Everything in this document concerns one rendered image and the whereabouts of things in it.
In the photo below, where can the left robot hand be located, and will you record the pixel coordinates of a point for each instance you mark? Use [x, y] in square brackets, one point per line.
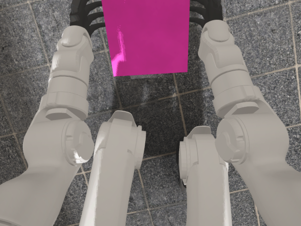
[79, 15]

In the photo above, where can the right robot hand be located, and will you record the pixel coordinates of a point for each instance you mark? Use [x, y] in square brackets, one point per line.
[212, 11]

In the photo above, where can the robot left upper arm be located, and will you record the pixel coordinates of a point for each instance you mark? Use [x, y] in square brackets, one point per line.
[54, 151]

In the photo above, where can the right robot foot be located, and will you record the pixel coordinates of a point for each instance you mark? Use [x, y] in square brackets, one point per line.
[181, 184]

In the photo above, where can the robot left forearm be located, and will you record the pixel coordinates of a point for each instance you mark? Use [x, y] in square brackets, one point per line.
[69, 78]

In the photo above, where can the robot right forearm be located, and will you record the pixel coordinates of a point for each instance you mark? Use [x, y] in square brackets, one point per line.
[233, 90]

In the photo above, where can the right robot thigh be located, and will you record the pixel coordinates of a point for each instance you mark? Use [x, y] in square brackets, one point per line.
[207, 183]

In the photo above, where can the robot right upper arm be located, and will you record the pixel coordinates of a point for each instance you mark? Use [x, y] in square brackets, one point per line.
[256, 144]

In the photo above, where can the carton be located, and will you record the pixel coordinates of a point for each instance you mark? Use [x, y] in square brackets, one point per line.
[147, 36]

